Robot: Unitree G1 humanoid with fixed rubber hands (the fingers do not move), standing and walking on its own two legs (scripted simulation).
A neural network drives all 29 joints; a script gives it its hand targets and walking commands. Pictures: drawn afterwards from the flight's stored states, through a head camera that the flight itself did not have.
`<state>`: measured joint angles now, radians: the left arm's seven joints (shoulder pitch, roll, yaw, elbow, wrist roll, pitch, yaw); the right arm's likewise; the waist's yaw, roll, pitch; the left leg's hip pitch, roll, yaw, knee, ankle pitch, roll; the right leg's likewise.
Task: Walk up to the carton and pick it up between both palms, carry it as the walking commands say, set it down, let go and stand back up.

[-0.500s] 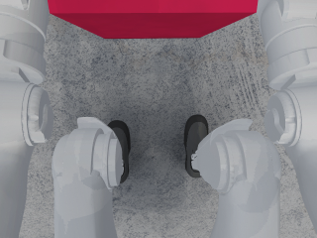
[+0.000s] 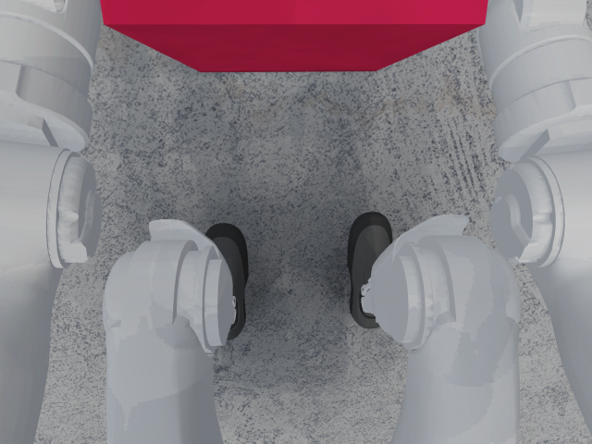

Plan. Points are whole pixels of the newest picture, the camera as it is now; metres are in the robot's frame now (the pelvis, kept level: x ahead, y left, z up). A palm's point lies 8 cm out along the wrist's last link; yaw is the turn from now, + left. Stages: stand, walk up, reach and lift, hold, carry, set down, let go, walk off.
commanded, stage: reach and lift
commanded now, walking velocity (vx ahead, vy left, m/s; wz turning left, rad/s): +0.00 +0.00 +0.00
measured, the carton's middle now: out of the picture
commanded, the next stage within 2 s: none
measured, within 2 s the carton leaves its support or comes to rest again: leaves its support in 0.54 s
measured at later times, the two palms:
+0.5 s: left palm out of the picture +0.59 +0.17 -0.15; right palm out of the picture +0.58 -0.17 -0.16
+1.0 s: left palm out of the picture +0.59 +0.17 -0.08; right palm out of the picture +0.57 -0.17 -0.09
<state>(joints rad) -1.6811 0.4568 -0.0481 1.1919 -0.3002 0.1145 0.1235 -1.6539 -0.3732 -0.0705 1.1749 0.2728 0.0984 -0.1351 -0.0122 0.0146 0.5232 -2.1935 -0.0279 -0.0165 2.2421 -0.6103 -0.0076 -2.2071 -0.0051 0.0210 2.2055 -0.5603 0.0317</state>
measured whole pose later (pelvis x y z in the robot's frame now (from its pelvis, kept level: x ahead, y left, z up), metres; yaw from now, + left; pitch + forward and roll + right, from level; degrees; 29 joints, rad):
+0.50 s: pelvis +0.00 +0.00 -0.01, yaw +0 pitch +32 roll -1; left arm -1.62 0.43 0.08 0.98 -0.20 0.28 0.13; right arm -1.58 -0.35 -0.19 0.95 0.14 0.27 -0.11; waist -0.01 0.01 0.53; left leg -2.20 -0.03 -0.02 2.26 -0.61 -0.01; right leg -2.22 0.00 0.02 2.23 -0.56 0.03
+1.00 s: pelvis -0.01 +0.00 +0.04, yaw +0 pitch +31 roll +0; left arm -1.61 0.39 0.25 0.86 -0.08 0.38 0.07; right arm -1.57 -0.31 -0.28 0.80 0.05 0.39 -0.10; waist 0.00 0.03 0.52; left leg -2.07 -0.03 -0.03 2.12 -0.58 -0.02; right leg -2.09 0.00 0.02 2.09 -0.53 0.02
